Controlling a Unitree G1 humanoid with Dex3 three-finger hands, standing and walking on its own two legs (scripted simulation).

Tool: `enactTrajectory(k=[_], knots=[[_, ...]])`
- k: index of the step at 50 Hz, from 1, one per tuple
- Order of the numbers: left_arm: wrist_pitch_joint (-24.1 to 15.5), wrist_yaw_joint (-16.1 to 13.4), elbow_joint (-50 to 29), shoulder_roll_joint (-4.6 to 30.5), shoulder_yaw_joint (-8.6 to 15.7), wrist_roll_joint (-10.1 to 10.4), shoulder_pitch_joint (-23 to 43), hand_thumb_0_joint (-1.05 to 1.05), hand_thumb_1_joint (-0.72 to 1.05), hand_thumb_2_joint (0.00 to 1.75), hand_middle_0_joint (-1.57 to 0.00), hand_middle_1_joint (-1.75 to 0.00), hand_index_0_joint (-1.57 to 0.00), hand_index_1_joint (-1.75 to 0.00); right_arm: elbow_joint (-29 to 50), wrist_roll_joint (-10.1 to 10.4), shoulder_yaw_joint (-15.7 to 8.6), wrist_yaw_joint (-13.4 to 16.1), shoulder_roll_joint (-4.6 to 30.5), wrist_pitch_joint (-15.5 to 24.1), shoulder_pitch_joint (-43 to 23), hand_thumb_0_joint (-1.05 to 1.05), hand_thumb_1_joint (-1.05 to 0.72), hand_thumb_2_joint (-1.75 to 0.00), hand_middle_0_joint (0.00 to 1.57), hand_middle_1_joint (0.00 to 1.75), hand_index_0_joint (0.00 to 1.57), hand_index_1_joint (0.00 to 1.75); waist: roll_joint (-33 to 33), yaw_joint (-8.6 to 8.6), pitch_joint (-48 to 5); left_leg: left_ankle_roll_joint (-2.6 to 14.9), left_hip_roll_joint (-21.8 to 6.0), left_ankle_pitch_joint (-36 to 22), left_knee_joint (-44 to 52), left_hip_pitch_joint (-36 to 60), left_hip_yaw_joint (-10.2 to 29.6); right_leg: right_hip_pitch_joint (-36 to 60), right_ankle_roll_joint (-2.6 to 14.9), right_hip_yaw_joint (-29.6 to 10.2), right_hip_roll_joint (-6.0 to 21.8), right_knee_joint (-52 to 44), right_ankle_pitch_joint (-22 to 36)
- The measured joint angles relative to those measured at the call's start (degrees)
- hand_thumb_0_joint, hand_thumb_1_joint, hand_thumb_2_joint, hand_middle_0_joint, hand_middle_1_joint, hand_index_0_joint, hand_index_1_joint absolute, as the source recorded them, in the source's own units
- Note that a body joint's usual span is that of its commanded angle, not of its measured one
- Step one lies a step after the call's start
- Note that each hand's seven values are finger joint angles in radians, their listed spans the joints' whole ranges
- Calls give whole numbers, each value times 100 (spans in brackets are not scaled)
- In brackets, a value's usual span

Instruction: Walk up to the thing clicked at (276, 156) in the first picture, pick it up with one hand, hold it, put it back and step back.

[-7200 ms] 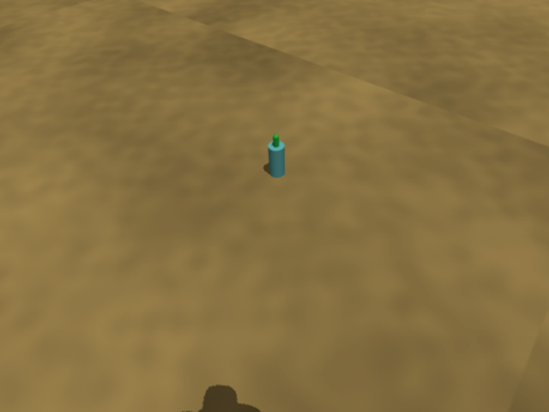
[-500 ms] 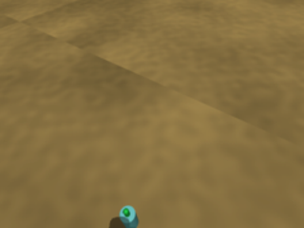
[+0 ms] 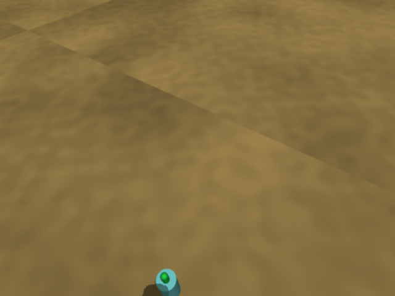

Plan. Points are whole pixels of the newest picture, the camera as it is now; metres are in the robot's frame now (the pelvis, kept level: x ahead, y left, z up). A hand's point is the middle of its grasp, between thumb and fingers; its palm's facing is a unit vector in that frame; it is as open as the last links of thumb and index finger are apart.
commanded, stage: stand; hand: left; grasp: from the side
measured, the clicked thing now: (167, 283) +0.32 +0.19 -0.66
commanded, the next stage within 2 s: go down in 0.56 s
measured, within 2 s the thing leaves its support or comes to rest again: neither
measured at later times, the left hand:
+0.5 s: hand out of the picture +0.07 +0.25 -0.16, palm faces -0.03 -0.94 -0.35, open 7.4 cm
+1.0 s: hand out of the picture +0.15 +0.26 -0.17, palm faces +0.04 -0.94 -0.33, open 13.1 cm
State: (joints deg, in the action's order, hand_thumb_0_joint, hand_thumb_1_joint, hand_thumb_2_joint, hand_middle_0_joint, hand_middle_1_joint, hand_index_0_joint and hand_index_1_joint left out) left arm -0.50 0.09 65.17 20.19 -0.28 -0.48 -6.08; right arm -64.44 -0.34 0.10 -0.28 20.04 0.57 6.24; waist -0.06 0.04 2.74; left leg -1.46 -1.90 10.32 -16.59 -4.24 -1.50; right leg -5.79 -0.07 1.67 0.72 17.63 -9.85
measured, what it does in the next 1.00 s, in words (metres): stands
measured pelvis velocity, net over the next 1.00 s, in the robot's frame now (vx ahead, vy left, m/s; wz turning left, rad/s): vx -0.01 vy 0.01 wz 0.01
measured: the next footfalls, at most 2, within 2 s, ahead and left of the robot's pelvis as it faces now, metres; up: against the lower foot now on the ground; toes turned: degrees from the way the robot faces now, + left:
none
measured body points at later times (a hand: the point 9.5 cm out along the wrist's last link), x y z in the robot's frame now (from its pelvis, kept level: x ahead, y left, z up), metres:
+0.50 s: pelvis +0.00 +0.00 +0.00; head +0.01 +0.00 +0.45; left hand +0.07 +0.30 -0.13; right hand +0.07 -0.30 -0.13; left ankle -0.01 +0.13 -0.75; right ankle +0.00 -0.12 -0.75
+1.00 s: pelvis -0.01 +0.01 -0.03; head +0.05 +0.01 +0.42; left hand +0.14 +0.31 -0.14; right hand +0.09 -0.25 -0.14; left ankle -0.01 +0.13 -0.75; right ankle +0.00 -0.12 -0.75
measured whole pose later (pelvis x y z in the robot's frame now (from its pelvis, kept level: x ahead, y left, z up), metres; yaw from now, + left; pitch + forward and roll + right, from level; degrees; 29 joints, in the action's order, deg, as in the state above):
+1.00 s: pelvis -0.01 +0.01 -0.03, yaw +1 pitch +7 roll +0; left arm 3.3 2.3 52.8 19.3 10.5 -4.5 -1.2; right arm -42.2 1.8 -1.3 1.3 13.8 2.6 14.1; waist 0.6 1.9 -0.7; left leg -0.8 -1.7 18.4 -37.1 -26.0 -0.5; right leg -26.4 -0.3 2.1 1.4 36.3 -17.2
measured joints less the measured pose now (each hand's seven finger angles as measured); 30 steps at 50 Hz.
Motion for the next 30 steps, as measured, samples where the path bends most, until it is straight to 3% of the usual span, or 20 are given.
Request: enactTrajectory(k=[30], knots=[[-4,-6,-37,-4,-13,0,-57,1,91,90,-20,-30,-20,-30,-7,-5,-18,-4,13,-11,36,0,-90,-90,21,30,20,30,15,5,-9,-1,-13,19,-21,-7,-10,3,3,-11,-12,-12,4]])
